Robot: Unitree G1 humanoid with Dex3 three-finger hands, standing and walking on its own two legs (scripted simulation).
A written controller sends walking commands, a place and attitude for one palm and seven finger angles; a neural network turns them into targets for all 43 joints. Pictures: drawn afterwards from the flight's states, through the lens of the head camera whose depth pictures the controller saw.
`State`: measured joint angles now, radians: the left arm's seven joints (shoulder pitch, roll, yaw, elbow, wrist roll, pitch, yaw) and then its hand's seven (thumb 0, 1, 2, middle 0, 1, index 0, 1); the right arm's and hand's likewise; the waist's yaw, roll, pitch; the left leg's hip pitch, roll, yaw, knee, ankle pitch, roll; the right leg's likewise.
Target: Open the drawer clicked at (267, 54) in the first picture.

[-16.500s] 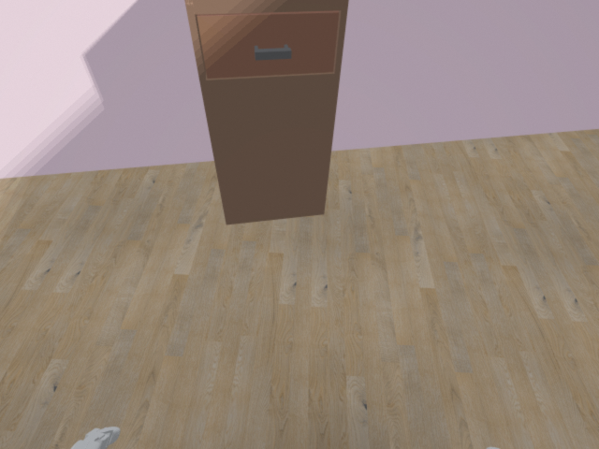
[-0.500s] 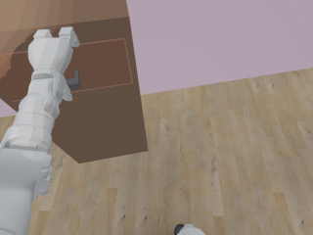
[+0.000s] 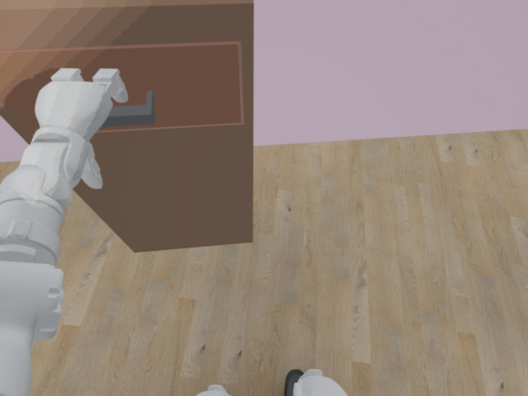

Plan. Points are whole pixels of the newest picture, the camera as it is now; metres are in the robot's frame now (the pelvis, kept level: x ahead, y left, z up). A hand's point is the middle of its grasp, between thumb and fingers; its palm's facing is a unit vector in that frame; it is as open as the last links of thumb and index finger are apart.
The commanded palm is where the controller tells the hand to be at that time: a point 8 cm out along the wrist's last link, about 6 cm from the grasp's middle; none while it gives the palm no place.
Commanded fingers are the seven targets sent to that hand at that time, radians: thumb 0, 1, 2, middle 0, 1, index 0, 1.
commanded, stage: lower the fingers behind the handle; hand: left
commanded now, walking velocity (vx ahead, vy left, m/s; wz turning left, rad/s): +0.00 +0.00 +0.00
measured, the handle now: (122, 106) +0.57 +0.24 +0.04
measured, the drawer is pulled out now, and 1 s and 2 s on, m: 0.00 0.00 0.00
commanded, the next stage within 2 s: lift the fingers back up to retry in 1.16 s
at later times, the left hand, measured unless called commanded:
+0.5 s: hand (109, 127) +0.52 +0.24 +0.05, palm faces -0.06 +0.00 -1.00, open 13.8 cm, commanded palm +0.50 +0.25 +0.09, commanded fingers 0.00 -0.50 0.30 -0.30 -1.20 -0.30 -1.20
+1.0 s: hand (112, 125) +0.52 +0.24 +0.05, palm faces -0.06 +0.03 -1.00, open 13.8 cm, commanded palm +0.50 +0.25 +0.07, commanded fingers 0.00 -0.50 0.30 -0.30 -1.20 -0.30 -1.20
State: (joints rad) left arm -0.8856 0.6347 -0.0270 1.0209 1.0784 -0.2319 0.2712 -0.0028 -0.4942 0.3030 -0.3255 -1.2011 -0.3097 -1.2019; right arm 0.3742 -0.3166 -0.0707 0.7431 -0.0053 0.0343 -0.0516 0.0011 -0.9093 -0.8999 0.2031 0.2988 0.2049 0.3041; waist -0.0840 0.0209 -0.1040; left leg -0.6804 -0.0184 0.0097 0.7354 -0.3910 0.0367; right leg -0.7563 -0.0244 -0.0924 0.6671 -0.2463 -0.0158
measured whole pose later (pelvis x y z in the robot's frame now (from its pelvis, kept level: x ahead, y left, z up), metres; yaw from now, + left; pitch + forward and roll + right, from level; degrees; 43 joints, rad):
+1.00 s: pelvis -0.01 +0.01 -0.01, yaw -3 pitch +22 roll -1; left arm -0.98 0.64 -0.01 1.18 1.08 -0.05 0.25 0.00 -0.49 0.30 -0.30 -1.34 -0.32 -1.21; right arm 0.37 -0.29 0.00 0.69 0.01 0.07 -0.02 0.00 -0.91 -0.90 0.20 0.30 0.21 0.30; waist -0.14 0.05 -0.12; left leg -0.77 0.00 0.07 0.82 -0.43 0.06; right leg -0.87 -0.01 -0.03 0.75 -0.25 0.00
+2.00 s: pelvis +0.03 +0.01 +0.01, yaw -2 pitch +17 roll -2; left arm -0.88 0.58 -0.01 1.02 1.04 -0.07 0.16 0.00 -0.49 0.30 -0.33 -1.21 -0.34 -1.21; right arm 0.34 -0.27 -0.03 0.71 0.01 0.08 -0.02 0.00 -0.91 -0.90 0.20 0.30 0.21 0.30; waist -0.08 0.07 -0.13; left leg -0.52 -0.01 0.04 0.63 -0.40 0.05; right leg -0.62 -0.01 -0.05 0.57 -0.25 0.01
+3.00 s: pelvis +0.01 +0.00 +0.01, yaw -3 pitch +17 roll -1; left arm -0.95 0.61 0.00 1.11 1.07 -0.05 0.21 0.00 -0.49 0.30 -0.32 -1.20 -0.32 -1.20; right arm 0.35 -0.29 -0.04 0.72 0.01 0.04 -0.03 0.00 -0.91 -0.90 0.20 0.30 0.20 0.30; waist -0.11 0.04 -0.10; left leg -0.55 -0.01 0.05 0.62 -0.37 0.04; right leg -0.66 0.00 -0.04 0.57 -0.21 -0.01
